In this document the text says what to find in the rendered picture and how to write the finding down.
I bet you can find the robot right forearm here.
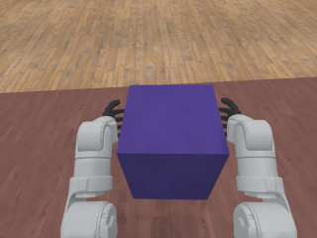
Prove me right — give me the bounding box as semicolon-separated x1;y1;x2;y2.
227;114;297;237

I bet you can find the robot right hand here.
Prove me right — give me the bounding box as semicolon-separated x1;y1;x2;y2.
218;97;242;137

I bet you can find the left robot upper arm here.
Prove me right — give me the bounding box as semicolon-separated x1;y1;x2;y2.
61;200;118;238

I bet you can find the robot left forearm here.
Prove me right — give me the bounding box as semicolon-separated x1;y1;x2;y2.
60;116;118;238

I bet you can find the carton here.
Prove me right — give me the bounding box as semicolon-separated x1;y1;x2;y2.
116;84;230;200

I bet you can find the right robot upper arm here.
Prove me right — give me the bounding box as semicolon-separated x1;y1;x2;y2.
233;201;297;238

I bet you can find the robot left hand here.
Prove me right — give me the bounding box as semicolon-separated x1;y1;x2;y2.
102;99;125;138

